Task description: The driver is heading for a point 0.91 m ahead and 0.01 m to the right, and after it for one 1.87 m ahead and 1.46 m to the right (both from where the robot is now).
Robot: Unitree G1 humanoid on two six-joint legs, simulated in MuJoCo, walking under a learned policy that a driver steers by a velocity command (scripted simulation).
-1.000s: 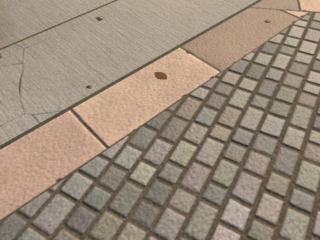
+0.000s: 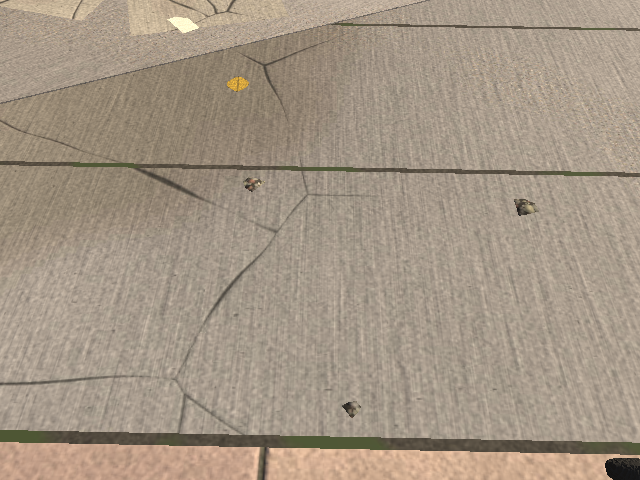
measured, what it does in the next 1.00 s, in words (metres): walks ahead: left foot, then right foot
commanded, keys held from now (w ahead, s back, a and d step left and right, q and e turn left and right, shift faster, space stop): w+q+shift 0.10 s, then w+shift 0.50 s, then w+e+shift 0.10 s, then e+shift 0.30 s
